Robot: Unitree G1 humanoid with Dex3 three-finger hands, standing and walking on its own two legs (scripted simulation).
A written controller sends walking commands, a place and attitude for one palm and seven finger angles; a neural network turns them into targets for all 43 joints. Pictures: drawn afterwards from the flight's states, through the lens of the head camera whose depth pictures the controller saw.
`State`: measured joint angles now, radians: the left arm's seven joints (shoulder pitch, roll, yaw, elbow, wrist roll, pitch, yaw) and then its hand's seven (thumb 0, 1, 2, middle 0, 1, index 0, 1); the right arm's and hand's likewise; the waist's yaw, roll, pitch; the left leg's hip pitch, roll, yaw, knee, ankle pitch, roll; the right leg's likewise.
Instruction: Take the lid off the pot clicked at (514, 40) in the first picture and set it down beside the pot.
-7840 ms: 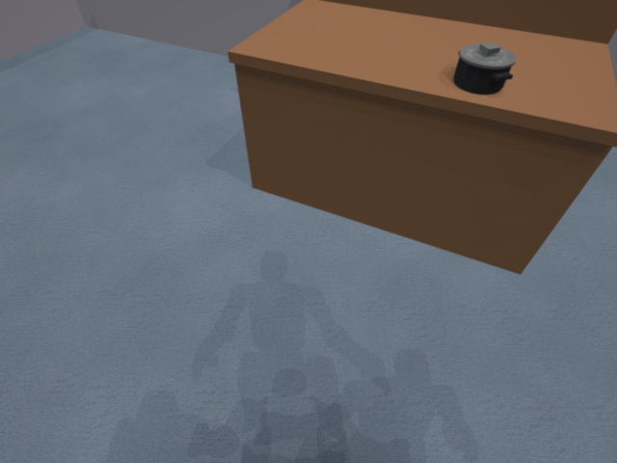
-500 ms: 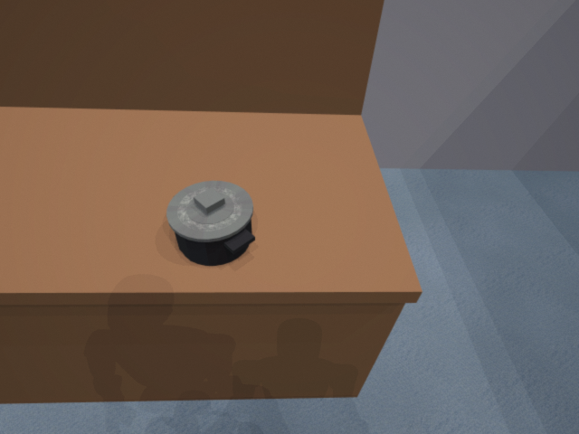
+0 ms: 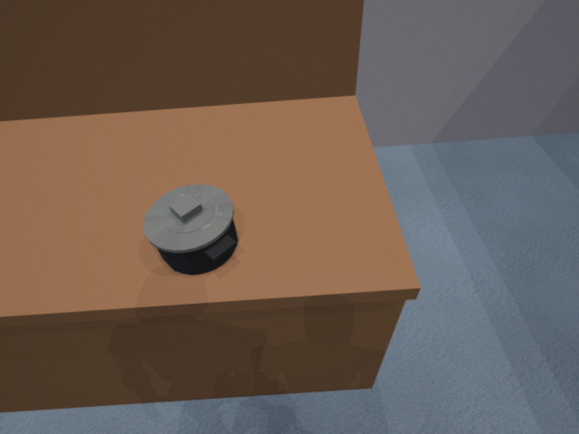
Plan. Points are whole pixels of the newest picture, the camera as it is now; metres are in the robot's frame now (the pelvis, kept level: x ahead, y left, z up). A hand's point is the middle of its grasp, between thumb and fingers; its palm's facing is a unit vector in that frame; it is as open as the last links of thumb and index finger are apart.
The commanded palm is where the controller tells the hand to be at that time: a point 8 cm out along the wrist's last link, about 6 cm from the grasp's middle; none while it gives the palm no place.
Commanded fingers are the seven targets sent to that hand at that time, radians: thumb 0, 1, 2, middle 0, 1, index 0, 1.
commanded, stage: look again from close up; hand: left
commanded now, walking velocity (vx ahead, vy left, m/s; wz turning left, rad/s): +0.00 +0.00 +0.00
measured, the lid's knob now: (185, 207) +0.48 +0.22 +0.03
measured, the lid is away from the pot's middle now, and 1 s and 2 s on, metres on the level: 0.00 0.00 0.00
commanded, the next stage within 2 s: lift the closed hand beside the body in 1.32 s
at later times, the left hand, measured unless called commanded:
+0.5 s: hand out of the picture +0.00 +0.20 -0.17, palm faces +0.01 -0.98 -0.20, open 7.3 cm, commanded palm none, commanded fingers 0.00 0.90 0.90 -0.20 -0.30 -0.20 -0.30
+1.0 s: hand out of the picture -0.03 +0.21 -0.17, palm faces +0.00 -0.99 -0.17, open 7.4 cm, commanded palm none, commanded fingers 0.00 0.90 0.90 -0.20 -0.30 -0.20 -0.30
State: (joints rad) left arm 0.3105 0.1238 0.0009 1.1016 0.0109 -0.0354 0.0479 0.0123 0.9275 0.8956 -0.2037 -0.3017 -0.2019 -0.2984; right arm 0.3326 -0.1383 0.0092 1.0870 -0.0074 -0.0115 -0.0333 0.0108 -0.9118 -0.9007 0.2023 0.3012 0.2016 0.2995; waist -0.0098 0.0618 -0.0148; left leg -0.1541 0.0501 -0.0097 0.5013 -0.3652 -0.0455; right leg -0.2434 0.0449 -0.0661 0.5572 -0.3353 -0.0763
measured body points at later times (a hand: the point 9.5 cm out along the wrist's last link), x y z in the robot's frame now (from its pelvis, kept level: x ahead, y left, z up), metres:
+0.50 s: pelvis -0.02 +0.02 +0.01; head -0.01 +0.03 +0.46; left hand +0.00 +0.25 -0.15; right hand -0.02 -0.20 -0.15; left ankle -0.06 +0.16 -0.73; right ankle -0.02 -0.07 -0.73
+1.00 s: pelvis -0.02 +0.04 +0.01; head -0.01 +0.05 +0.46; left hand -0.03 +0.26 -0.15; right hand -0.04 -0.16 -0.15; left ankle -0.06 +0.16 -0.73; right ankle -0.02 -0.07 -0.73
